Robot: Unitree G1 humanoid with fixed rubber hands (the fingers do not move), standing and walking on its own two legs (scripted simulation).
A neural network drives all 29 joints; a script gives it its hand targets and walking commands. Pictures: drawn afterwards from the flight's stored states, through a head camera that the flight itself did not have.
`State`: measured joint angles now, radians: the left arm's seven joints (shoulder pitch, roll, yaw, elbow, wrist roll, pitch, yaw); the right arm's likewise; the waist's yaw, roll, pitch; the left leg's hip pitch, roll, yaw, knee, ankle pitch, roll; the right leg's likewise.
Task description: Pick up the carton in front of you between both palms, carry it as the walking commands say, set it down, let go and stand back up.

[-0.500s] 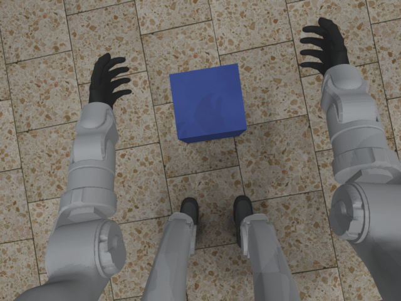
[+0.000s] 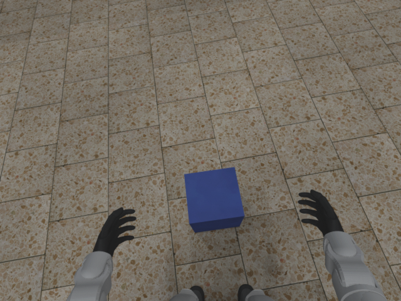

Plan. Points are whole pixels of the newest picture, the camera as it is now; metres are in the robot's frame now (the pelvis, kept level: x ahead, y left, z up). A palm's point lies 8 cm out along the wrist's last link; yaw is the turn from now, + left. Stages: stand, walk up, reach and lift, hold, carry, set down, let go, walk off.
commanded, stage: let go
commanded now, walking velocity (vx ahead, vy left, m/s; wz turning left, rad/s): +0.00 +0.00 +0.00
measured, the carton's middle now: (213, 201) +0.46 +0.03 -0.63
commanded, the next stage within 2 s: stand in 0.72 s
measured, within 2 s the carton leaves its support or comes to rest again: neither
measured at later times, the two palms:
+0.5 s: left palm (99, 278) +0.18 +0.22 -0.04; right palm (372, 291) +0.17 -0.24 -0.04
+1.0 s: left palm (69, 291) +0.15 +0.28 -0.07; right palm out of the picture +0.15 -0.28 -0.05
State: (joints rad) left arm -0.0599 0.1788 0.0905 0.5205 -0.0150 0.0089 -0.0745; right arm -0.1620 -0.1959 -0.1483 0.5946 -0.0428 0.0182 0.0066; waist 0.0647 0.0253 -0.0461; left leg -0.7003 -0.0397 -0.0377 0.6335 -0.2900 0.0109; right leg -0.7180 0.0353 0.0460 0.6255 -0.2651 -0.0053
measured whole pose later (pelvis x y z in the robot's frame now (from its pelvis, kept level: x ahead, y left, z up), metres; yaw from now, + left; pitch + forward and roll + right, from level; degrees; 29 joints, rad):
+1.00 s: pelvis +0.02 +0.01 +0.02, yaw +0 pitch -2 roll -1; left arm 0.21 0.30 0.07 0.67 0.02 0.01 0.01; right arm 0.21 -0.30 -0.09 0.69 -0.02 -0.01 0.00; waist -0.01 -0.01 0.02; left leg -0.17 -0.04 -0.05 0.53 -0.33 0.03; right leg -0.18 0.03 0.04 0.50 -0.30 0.00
